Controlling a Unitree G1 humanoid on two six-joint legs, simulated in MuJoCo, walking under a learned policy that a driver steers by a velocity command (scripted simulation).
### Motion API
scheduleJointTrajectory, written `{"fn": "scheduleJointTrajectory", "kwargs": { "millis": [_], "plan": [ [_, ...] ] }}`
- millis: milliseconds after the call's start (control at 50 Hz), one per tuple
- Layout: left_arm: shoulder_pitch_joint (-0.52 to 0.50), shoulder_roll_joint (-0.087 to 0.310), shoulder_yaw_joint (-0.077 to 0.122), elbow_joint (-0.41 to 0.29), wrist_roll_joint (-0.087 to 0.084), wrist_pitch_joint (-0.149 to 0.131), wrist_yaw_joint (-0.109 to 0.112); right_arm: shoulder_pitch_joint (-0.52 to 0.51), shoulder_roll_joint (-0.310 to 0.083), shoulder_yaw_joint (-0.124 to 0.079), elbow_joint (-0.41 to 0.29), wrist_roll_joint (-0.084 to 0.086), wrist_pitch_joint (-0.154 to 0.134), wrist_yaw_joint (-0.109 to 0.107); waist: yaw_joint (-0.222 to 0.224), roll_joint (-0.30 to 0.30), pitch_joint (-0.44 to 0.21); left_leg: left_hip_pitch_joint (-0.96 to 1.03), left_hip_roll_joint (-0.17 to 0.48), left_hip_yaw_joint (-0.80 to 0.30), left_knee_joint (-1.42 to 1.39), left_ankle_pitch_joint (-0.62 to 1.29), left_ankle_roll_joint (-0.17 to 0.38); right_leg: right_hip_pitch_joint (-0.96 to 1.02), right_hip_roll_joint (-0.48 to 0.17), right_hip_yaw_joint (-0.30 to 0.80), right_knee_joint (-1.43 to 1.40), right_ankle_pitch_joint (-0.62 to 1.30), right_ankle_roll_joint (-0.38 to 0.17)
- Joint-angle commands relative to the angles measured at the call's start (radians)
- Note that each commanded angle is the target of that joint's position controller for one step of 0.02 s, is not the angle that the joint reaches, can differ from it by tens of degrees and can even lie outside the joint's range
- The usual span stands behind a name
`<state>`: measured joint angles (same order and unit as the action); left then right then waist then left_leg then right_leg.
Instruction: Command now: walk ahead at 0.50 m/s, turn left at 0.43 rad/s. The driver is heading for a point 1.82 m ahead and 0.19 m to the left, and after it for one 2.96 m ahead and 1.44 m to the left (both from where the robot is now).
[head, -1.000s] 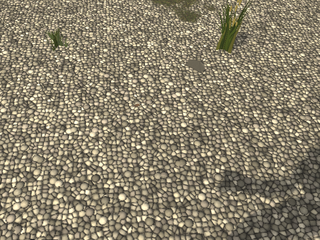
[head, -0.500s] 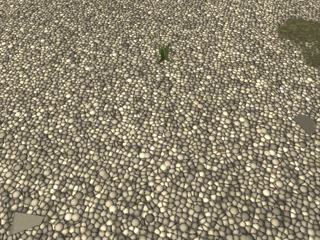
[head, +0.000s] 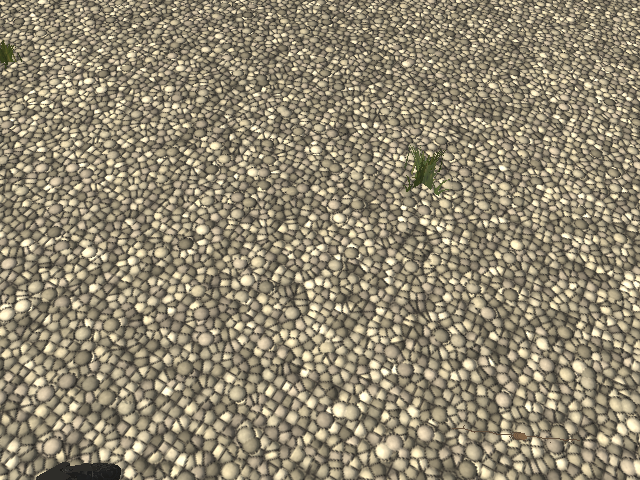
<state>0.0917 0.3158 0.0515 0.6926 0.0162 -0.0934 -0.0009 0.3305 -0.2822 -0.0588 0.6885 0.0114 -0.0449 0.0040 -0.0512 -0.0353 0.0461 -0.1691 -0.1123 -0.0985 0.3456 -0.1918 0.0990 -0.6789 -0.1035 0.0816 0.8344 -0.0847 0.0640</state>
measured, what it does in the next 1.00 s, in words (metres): walks ahead: right foot, then left foot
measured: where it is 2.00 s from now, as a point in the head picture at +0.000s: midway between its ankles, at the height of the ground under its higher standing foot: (283, 222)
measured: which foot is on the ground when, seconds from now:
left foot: down 0.00-0.24, up 0.26-0.70, down 0.72-1.00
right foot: up 0.00-0.20, down 0.22-0.74, up 0.76-1.00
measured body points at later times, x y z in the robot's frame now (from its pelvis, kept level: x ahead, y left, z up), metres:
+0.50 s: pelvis +0.29 -0.06 +0.00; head +0.32 -0.06 +0.45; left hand +0.31 +0.22 -0.12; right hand +0.48 -0.30 -0.10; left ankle +0.39 +0.12 -0.68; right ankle +0.27 -0.15 -0.75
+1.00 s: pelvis +0.56 +0.03 +0.00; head +0.58 +0.05 +0.45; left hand +0.70 +0.31 -0.11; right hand +0.64 -0.24 -0.11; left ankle +0.54 +0.11 -0.75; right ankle +0.67 -0.13 -0.68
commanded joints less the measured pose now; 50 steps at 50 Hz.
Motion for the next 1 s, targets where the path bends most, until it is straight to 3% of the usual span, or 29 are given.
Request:
{"fn": "scheduleJointTrajectory", "kwargs": {
  "millis": [20,80,140,180,200,220,240,260,280,300,320,360,400,460,540,600,640,680,700,720,740,760,780,800,820,840,860,900,1000],
  "plan": [
    [-0.075,0.032,-0.001,-0.062,-0.006,-0.015,-0.014,-0.011,-0.160,-0.042,-0.047,0.005,-0.016,-0.015,-0.011,0.107,-0.042,-0.069,0.199,-0.123,-0.115,0.193,0.126,0.133,0.049,-0.048,-0.196,0.210,0.005],
    [-0.145,0.050,0.002,-0.084,-0.019,-0.026,-0.030,0.047,-0.167,-0.041,-0.007,0.009,-0.016,-0.014,-0.042,0.113,-0.012,-0.002,0.244,-0.170,-0.089,0.144,0.123,0.135,0.061,-0.038,-0.281,0.230,-0.021],
    [-0.149,0.077,0.012,-0.096,-0.019,-0.033,-0.039,0.071,-0.169,-0.042,0.020,0.007,-0.006,-0.017,-0.033,0.131,-0.001,0.121,0.300,-0.230,-0.027,0.213,0.110,0.112,0.069,-0.033,-0.334,0.110,-0.066],
    [-0.078,0.095,0.023,-0.084,-0.018,-0.036,-0.036,0.054,-0.173,-0.045,0.025,0.006,0.003,-0.018,0.011,0.155,-0.022,0.159,0.300,-0.232,0.045,0.393,0.089,0.203,0.093,-0.064,-0.362,0.023,-0.104],
    [0.028,0.119,0.039,-0.056,-0.014,-0.039,-0.031,0.038,-0.159,-0.038,0.022,0.004,0.005,-0.017,0.068,0.140,-0.091,0.150,0.252,-0.193,0.166,0.538,0.067,0.358,0.107,-0.085,-0.393,0.052,-0.136],
    [0.184,0.162,0.052,-0.035,-0.001,-0.041,-0.025,0.025,-0.127,-0.022,0.002,-0.007,0.005,-0.016,0.138,0.097,-0.237,0.033,0.200,-0.149,0.393,0.469,0.033,0.629,-0.006,0.021,-0.340,0.105,-0.201],
    [0.317,0.242,0.078,-0.006,0.007,-0.032,-0.024,0.153,-0.064,-0.002,-0.001,0.007,-0.008,-0.015,0.130,-0.141,-0.401,-0.328,0.045,-0.046,0.774,0.098,-0.056,1.022,-0.218,0.417,-0.364,-0.052,-0.362],
    [0.353,0.173,0.062,0.021,-0.023,-0.026,-0.035,0.153,-0.086,0.002,0.002,0.010,-0.019,-0.013,0.139,-0.232,-0.401,-0.511,0.015,-0.085,0.915,-0.377,-0.070,1.070,-0.286,0.675,-0.510,-0.255,-0.386],
    [0.296,0.116,0.044,0.015,-0.036,-0.021,-0.031,0.051,-0.158,-0.018,-0.010,0.024,-0.023,-0.009,0.150,-0.121,-0.237,-0.598,0.077,-0.096,0.977,-0.324,-0.066,0.950,-0.263,0.579,-0.536,-0.372,-0.341],
    [0.228,0.098,0.035,0.001,-0.026,-0.012,-0.027,-0.031,-0.159,-0.016,-0.031,0.021,-0.026,-0.008,0.132,-0.040,-0.138,-0.595,0.128,-0.043,0.952,-0.242,-0.064,0.810,-0.224,0.454,-0.558,-0.332,-0.309],
    [0.184,0.079,0.026,0.002,-0.017,-0.006,-0.027,-0.081,-0.146,-0.016,-0.043,0.005,-0.029,-0.006,0.108,-0.004,-0.054,-0.581,0.162,-0.016,0.880,-0.183,-0.066,0.682,-0.181,0.366,-0.593,-0.239,-0.301],
    [0.149,0.057,0.016,0.001,-0.006,-0.012,-0.027,-0.051,-0.114,-0.017,-0.031,-0.001,-0.024,-0.003,0.061,-0.046,-0.038,-0.486,0.206,-0.003,0.790,-0.115,-0.074,0.568,-0.123,0.263,-0.638,-0.092,-0.287],
    [0.156,0.069,0.019,0.014,-0.016,-0.019,-0.026,-0.037,-0.081,-0.009,-0.022,-0.003,-0.017,-0.003,0.048,-0.061,-0.044,-0.467,0.216,0.022,0.727,-0.090,-0.091,0.532,-0.107,0.187,-0.667,0.017,-0.301],
    [0.180,0.108,0.029,0.037,-0.023,-0.017,-0.018,-0.129,-0.058,0.003,-0.049,-0.012,-0.022,-0.003,0.068,-0.033,-0.025,-0.496,0.227,0.042,0.548,0.048,-0.114,0.534,-0.096,0.102,-0.697,0.124,-0.303],
    [0.242,0.129,0.032,0.071,-0.034,-0.003,-0.010,-0.266,-0.036,0.013,-0.074,-0.005,-0.037,0.011,0.121,-0.028,-0.008,-0.422,0.191,0.078,0.299,0.255,-0.117,0.542,-0.063,0.014,-0.696,0.136,-0.266],
    [0.299,0.138,0.034,0.104,-0.039,0.011,-0.008,-0.344,-0.045,0.011,-0.100,0.005,-0.044,0.026,0.143,-0.030,0.012,-0.422,0.174,0.078,0.219,0.269,-0.102,0.615,-0.102,0.028,-0.673,0.130,-0.260],
    [0.311,0.146,0.038,0.119,-0.042,0.023,-0.004,-0.369,-0.058,0.007,-0.115,0.006,-0.048,0.036,0.134,-0.036,0.019,-0.430,0.166,0.073,0.179,0.206,-0.078,0.684,-0.135,0.041,-0.638,0.168,-0.246],
    [0.302,0.163,0.043,0.125,-0.042,0.034,0.002,-0.328,-0.083,-0.003,-0.109,0.004,-0.051,0.040,0.096,-0.049,-0.008,-0.354,0.145,0.089,0.151,0.132,-0.049,0.729,-0.148,0.038,-0.569,0.305,-0.226],
    [0.282,0.169,0.044,0.123,-0.043,0.040,0.005,-0.247,-0.106,-0.017,-0.087,0.000,-0.052,0.037,0.043,-0.050,-0.059,-0.228,0.118,0.117,0.122,0.127,-0.027,0.722,-0.125,0.010,-0.470,0.458,-0.208],
    [0.281,0.147,0.035,0.119,-0.037,0.043,0.008,-0.101,-0.153,-0.041,-0.044,-0.004,-0.050,0.028,-0.025,-0.032,-0.159,-0.007,0.118,0.120,0.120,0.149,0.006,0.659,-0.075,-0.030,-0.293,0.512,-0.180],
    [0.284,0.092,0.010,0.089,-0.009,0.040,0.011,0.085,-0.228,-0.061,-0.013,-0.015,-0.045,0.016,-0.089,0.087,-0.320,0.303,0.313,-0.095,0.165,0.193,0.075,0.452,-0.014,-0.072,0.024,0.230,-0.142],
    [0.416,-0.017,-0.021,0.079,-0.018,0.020,0.003,0.108,-0.282,-0.070,0.007,-0.012,-0.040,0.022,-0.012,0.349,-0.427,0.582,0.501,-0.548,0.057,-0.046,0.224,0.071,0.160,-0.055,0.333,-0.458,-0.087],
    [0.343,0.093,0.002,0.091,-0.038,0.003,-0.004,0.105,-0.181,-0.044,0.000,0.000,-0.038,0.023,-0.060,0.233,-0.372,0.541,0.478,-0.589,-0.015,-0.187,0.193,-0.043,0.112,0.052,0.430,-0.498,-0.096],
    [0.246,0.132,0.015,0.058,-0.057,-0.008,-0.009,0.039,-0.153,-0.032,-0.003,0.000,-0.039,0.020,-0.051,0.183,-0.231,0.418,0.447,-0.448,-0.039,-0.151,0.157,-0.093,0.067,0.028,0.431,-0.406,-0.105],
    [0.197,0.120,0.012,0.048,-0.050,-0.011,-0.006,-0.026,-0.142,-0.026,-0.010,-0.006,-0.040,0.021,-0.021,0.107,-0.155,0.285,0.409,-0.349,-0.061,-0.034,0.142,-0.064,0.023,-0.001,0.389,-0.316,-0.100],
    [0.177,0.113,0.016,0.045,-0.033,-0.009,-0.005,-0.070,-0.120,-0.020,-0.012,-0.013,-0.041,0.024,0.006,0.088,-0.102,0.182,0.376,-0.279,-0.091,0.065,0.140,-0.035,-0.002,-0.008,0.338,-0.261,-0.091],
    [0.199,0.100,0.017,0.049,-0.030,-0.001,-0.006,-0.093,-0.105,-0.015,-0.012,-0.022,-0.046,0.025,0.039,0.114,-0.096,0.114,0.354,-0.233,-0.117,0.129,0.137,0.026,-0.025,-0.001,0.312,-0.223,-0.084],
    [0.229,0.064,0.012,0.061,-0.029,0.018,-0.005,-0.103,-0.100,-0.016,0.002,-0.013,-0.057,0.026,0.066,0.121,-0.088,0.044,0.334,-0.165,-0.165,0.187,0.151,0.073,-0.033,-0.012,0.267,-0.196,-0.065],
    [0.083,0.034,0.001,0.018,-0.017,0.027,-0.004,-0.060,-0.139,-0.026,0.053,-0.009,-0.058,0.009,0.040,0.086,-0.019,0.017,0.303,-0.040,-0.221,0.247,0.140,0.011,-0.037,-0.029,0.012,0.031,-0.032]
  ]
}}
